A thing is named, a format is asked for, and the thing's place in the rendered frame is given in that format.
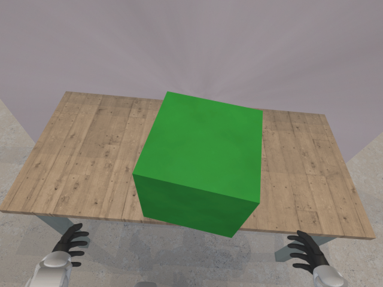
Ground carton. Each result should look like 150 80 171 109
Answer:
132 91 263 238

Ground table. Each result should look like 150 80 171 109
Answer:
0 91 376 262

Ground robot left hand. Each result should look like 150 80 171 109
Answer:
52 223 89 267

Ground robot right forearm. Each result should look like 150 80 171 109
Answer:
313 265 351 287

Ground robot right hand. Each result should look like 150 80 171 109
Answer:
287 230 329 275

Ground robot left forearm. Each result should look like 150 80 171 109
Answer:
25 251 72 287

